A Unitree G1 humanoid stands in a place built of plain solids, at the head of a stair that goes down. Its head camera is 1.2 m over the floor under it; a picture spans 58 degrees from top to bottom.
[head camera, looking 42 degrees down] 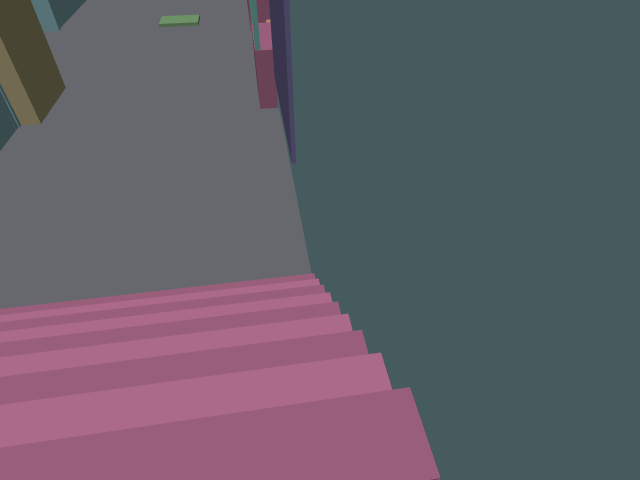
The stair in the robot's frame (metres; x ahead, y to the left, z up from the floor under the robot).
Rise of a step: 0.21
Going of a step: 0.26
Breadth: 3.91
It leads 9 degrees to the left of straight ahead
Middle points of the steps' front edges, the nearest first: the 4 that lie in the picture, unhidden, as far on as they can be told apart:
1.66 1.86 -1.04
1.91 1.90 -1.25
2.17 1.94 -1.45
2.43 1.98 -1.66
